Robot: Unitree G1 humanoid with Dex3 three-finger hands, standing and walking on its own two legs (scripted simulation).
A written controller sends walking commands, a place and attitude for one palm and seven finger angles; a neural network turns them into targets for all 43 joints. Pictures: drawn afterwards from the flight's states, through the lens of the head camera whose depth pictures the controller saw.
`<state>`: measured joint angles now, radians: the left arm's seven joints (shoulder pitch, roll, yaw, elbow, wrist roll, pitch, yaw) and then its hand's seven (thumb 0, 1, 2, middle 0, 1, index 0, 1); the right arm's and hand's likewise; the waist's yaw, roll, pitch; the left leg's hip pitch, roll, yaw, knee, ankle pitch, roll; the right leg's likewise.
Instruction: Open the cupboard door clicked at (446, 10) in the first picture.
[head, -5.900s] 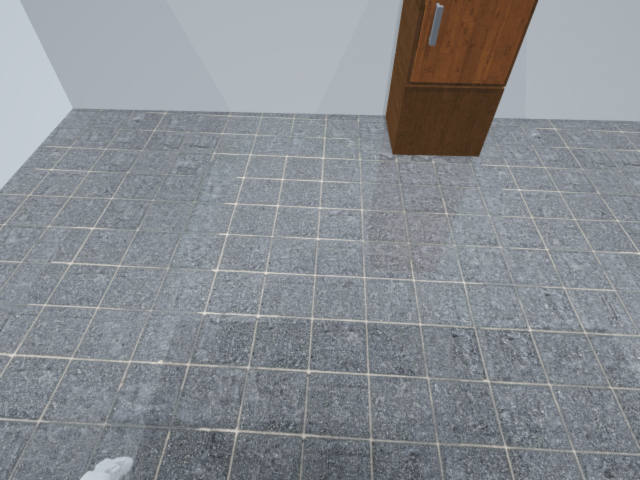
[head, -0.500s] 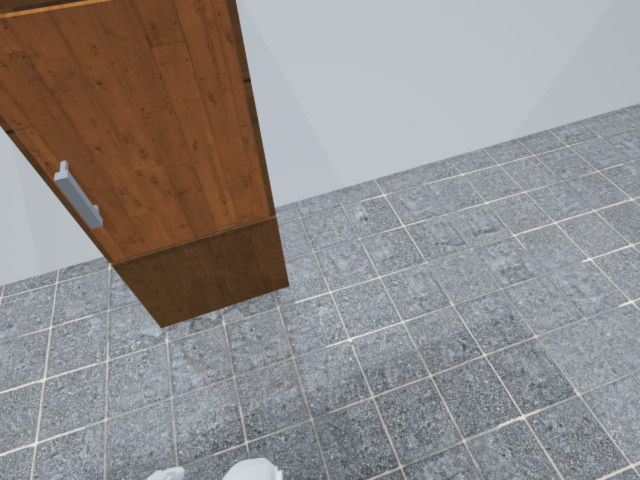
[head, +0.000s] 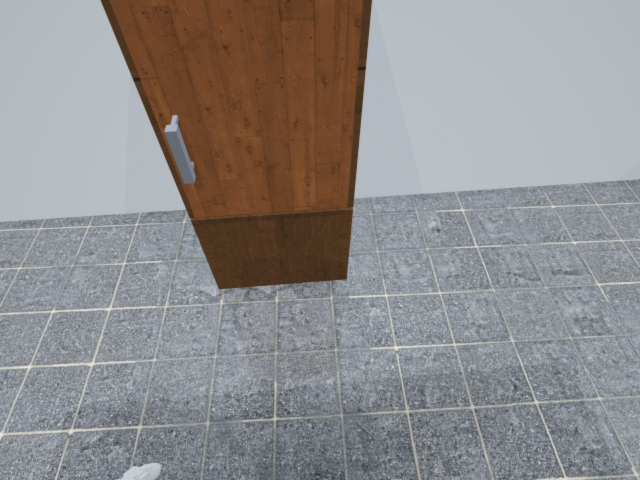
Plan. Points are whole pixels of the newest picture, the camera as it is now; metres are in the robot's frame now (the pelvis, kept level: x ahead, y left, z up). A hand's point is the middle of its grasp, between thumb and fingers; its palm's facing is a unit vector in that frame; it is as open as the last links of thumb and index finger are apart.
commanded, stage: turn to face it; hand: left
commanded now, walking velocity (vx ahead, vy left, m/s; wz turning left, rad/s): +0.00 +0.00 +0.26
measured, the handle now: (182, 149) +0.76 +0.36 -0.09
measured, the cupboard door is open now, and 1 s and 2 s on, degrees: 0 0 0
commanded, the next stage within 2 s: take the last steps up to it in 0.12 s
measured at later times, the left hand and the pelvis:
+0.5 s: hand out of the picture -0.06 +0.19 -0.17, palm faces +0.27 -0.94 -0.21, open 7.4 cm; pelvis +0.00 +0.01 +0.00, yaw +10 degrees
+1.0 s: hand (182, 424) +0.21 +0.23 -0.17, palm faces +0.15 -0.97 -0.19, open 7.4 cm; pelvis +0.14 +0.04 -0.02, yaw +10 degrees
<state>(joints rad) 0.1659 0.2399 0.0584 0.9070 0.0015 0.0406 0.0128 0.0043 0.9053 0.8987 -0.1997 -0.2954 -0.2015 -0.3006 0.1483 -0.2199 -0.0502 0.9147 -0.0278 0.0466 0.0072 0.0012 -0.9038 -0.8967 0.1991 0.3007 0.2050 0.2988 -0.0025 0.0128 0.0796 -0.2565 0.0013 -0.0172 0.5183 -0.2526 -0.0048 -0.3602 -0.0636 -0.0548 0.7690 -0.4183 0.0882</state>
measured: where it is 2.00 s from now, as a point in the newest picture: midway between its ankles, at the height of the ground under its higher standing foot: (312, 457)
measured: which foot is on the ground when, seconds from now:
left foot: down 0.00-0.04, up 0.06-0.50, down 0.52-1.00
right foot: up 0.00-0.02, down 0.04-0.52, up 0.54-0.98, down 1.00-1.00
